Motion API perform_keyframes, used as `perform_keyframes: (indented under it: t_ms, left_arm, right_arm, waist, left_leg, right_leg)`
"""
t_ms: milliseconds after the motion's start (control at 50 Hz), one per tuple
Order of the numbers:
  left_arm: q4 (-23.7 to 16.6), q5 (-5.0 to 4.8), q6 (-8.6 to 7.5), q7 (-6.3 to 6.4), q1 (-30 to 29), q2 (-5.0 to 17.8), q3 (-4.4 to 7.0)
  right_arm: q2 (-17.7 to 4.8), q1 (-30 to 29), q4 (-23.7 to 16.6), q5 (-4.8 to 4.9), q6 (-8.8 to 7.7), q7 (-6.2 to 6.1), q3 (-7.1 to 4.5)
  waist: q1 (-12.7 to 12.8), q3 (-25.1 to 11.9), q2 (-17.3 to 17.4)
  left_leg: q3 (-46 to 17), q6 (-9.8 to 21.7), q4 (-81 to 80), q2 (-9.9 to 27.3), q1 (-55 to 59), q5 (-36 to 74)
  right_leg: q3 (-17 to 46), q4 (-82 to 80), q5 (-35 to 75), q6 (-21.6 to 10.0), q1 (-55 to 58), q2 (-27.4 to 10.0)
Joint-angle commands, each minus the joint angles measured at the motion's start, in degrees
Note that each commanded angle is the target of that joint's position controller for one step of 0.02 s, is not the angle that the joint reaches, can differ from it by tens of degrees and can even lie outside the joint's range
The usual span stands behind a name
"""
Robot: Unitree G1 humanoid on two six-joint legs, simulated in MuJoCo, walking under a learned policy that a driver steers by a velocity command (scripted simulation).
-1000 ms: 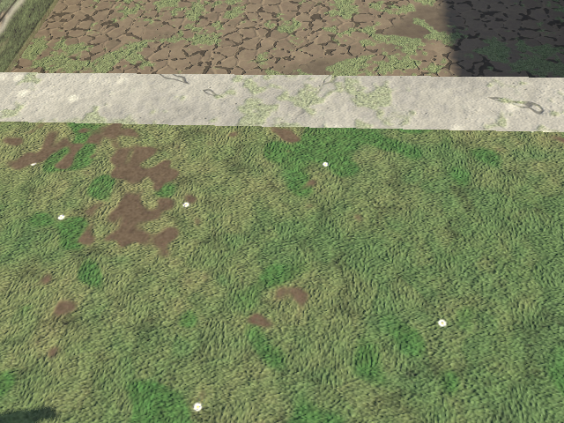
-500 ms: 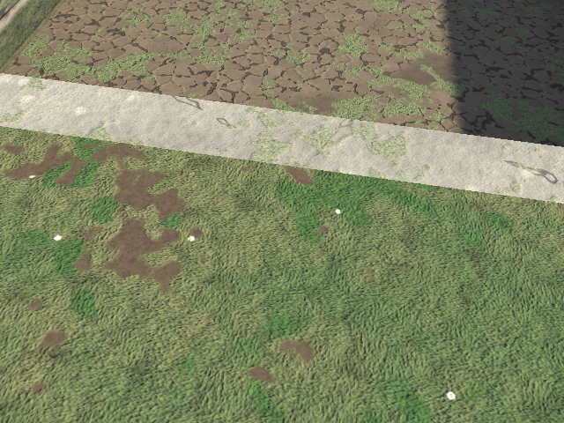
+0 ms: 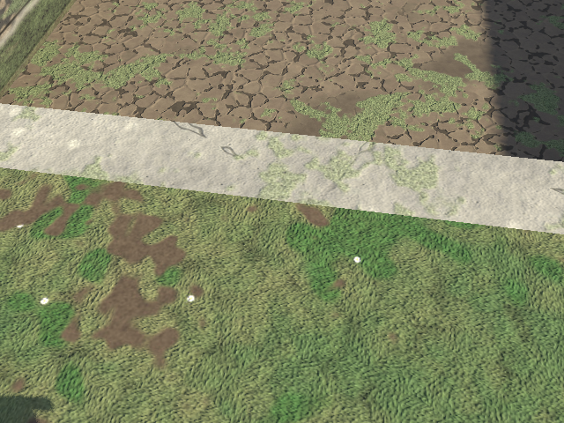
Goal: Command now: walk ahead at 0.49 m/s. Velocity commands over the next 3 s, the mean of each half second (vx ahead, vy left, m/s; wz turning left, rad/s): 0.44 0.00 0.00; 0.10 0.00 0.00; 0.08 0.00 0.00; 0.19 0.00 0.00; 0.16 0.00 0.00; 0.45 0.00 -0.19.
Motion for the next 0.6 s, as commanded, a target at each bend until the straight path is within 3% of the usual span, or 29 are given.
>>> perform_keyframes:
  t_ms: [20,60,140,240,300,320,340,360,380,400,420,440,460,520,600]
  left_arm:
    - [-2.85,-0.24,-1.72,0.25,-2.05,6.83,1.59]
    - [-1.89,-0.24,-1.52,0.85,-0.32,7.89,1.85]
    - [-0.51,-0.9,-0.75,1.54,3.03,9.44,2.05]
    - [2.27,-1.56,0.72,1.75,8.29,10.78,2.37]
    - [2.81,-1.67,1.78,2.24,7.7,11.85,2.78]
    - [2.62,-1.68,2.11,2.36,6.31,12.08,2.77]
    - [2.36,-1.23,2.39,2.54,6.12,10.48,2.12]
    - [0.52,0.48,2.26,2.84,6.83,7.22,0.68]
    - [0.94,-0.1,1.27,2.35,15.34,1.33,-0.91]
    - [2.29,-1.08,0.55,2.2,12.55,8.14,0.48]
    - [1.0,-2.24,0.32,2.12,7.8,9.89,1.13]
    - [0.53,-1.76,0.51,2.44,5.07,9.06,0.96]
    - [0.2,-1.02,1.05,2.73,3.41,8.72,1.24]
    - [1.16,-0.75,3.32,3.16,6.55,5.14,0.75]
    - [0.3,0.01,4.25,3.7,2.65,3.77,0.09]
  right_arm:
    - [-3.41,3.63,-2.52,-0.65,0.7,-0.42,-1.04]
    - [-3.4,-1.12,-4.05,-1.12,0.54,-0.43,-0.95]
    - [-1.83,-9.38,-5.88,-0.97,-0.6,0.49,-0.11]
    - [-2.75,-17.04,-8.99,-0.19,-1.27,2.13,0.04]
    - [-4.71,-14.65,-9.12,-0.2,-1.61,2.81,-0.59]
    - [-6.0,-9.86,-7.87,-0.32,-1.69,2.69,-1.34]
    - [-8.89,-1.35,-5.33,-0.89,-1.72,2.2,-2.77]
    - [-13.56,8.07,-3.98,-2.08,-1.58,1.59,-3.83]
    - [-16.14,7.99,-3.19,-2.5,-1.23,1.94,-4.18]
    - [-10.05,7.62,-4.22,-1.61,-1.06,2.14,-2.69]
    - [-8.03,3.5,-4.69,-1.52,-1.03,2.03,-1.91]
    - [-6.94,-0.28,-4.94,-1.46,-0.99,2.1,-1.49]
    - [-5.54,-3.12,-4.96,-1.29,-0.9,2.17,-1.17]
    - [-3.94,-6.19,-3.72,-2.38,-1.49,2.13,-0.58]
    - [-6.07,-7.94,-1.54,-2.24,-0.87,1.14,-0.97]
  waist:
    - [-2.26,-2.08,-5.55]
    - [-1.12,-0.48,-4.81]
    - [2.02,0.51,-3.98]
    - [4.53,1.77,-4.44]
    - [1.88,-0.18,-6.13]
    - [-1.25,-3.07,-6.37]
    - [-5.13,-8.93,-5.27]
    - [-7.75,-18.7,2.09]
    - [-2.81,-24.96,17.23]
    - [-5.69,-24.08,8.91]
    - [-5.04,-16.41,5.86]
    - [-3.21,-12.54,0.93]
    - [-1.77,-9.22,-0.19]
    - [2.16,-9.01,2.64]
    - [1.94,-9.12,3.81]
  left_leg:
    - [-1.58,-1.43,-3.59,4.02,-4.86,4.9]
    - [-1.29,-2.43,-10.04,4.48,-8.32,11.49]
    - [1.26,-2.45,-26.08,2.09,-5.87,23.68]
    - [1.58,-0.99,-34.38,0.03,-7.51,21.24]
    - [2.42,1.38,-36.83,-1.69,-2.95,14.3]
    - [4.2,2.66,-38.5,-3.52,4.25,13.79]
    - [4.45,4.54,-39.0,-3.85,17.05,16.98]
    - [-7.63,8.29,-35.88,7.58,34.45,28.87]
    - [-31.82,17.78,-40.97,18.87,50.44,30.21]
    - [-31.17,16.34,-42.69,17.33,48.55,32.26]
    - [-21.33,14.54,-42.43,15.71,41.84,39.35]
    - [-15.35,13.25,-43.1,13.07,34.95,45.14]
    - [-11.63,12.52,-44.87,11.09,28.97,46.6]
    - [-4.98,12.37,-48.76,8.14,18.8,51.1]
    - [0.61,11.6,-49.87,5.93,16.26,50.07]
  right_leg:
    - [15.35,-15.26,4.52,-10.59,1.86,-16.25]
    - [13.11,-16.21,6.07,-10.28,2.77,-15.61]
    - [7.73,-15.76,8.08,-7.54,4.52,-13.22]
    - [9.03,-11.88,8.32,-7.01,14.13,-17.23]
    - [9.74,-6.64,17.22,-5.32,18.81,-19.08]
    - [8.17,-0.88,26.34,-4.23,18.55,-17.65]
    - [5.68,10.45,31.38,-2.14,15.31,-14.02]
    - [2.9,29.03,15.4,0.73,4.14,-9.73]
    - [5.03,46.52,-25.83,4.4,-16.74,0.77]
    - [12.5,52.06,-28.39,4.4,-20.5,-1.51]
    - [11.3,52.61,-25.18,4.33,-23.04,-3.73]
    - [9.04,49.88,-21.44,4.95,-21.96,-6.67]
    - [8.02,46.26,-18.85,5.56,-20.5,-8.24]
    - [7.43,38.54,-13.3,7.11,-10.17,-9.57]
    - [6.07,23.8,-4.57,7.82,-5.69,-9.18]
